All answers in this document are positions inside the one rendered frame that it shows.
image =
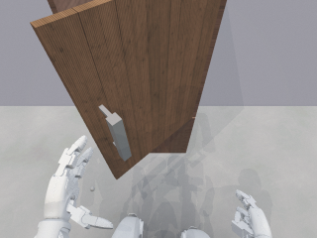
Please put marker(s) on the right robot hand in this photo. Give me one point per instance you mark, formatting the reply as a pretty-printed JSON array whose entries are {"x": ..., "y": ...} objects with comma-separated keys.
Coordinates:
[{"x": 254, "y": 222}]

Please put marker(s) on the handle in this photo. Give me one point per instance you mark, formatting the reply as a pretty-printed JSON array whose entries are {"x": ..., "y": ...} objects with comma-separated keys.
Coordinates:
[{"x": 117, "y": 130}]

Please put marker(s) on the robot left forearm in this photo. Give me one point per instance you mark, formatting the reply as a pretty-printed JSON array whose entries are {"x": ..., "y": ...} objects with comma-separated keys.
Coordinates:
[{"x": 53, "y": 228}]

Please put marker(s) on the cupboard door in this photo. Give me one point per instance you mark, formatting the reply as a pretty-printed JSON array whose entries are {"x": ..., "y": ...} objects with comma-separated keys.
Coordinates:
[{"x": 143, "y": 59}]

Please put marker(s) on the robot left thigh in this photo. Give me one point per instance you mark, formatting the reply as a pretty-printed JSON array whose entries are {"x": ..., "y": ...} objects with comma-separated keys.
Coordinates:
[{"x": 129, "y": 227}]

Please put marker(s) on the left robot hand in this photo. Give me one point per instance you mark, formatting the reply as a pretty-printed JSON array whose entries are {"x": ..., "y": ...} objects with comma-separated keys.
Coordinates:
[{"x": 64, "y": 184}]

